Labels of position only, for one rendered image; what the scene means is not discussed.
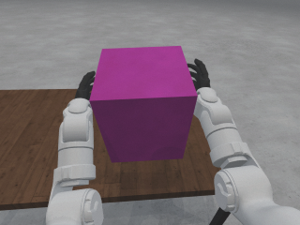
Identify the robot right forearm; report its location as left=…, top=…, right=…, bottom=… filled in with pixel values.
left=193, top=87, right=274, bottom=199

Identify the carton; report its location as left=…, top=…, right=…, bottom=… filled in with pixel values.
left=89, top=46, right=198, bottom=163

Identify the right robot upper arm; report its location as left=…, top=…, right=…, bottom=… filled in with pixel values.
left=214, top=165, right=300, bottom=225

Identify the robot left forearm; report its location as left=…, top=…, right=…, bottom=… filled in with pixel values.
left=46, top=97, right=96, bottom=225

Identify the table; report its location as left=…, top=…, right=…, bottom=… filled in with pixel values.
left=0, top=89, right=231, bottom=225

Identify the right robot hand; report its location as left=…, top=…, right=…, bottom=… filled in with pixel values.
left=187, top=58, right=211, bottom=92

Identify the left robot hand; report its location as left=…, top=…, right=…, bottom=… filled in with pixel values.
left=75, top=71, right=96, bottom=100

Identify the left robot upper arm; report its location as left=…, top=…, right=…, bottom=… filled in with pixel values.
left=46, top=188, right=104, bottom=225

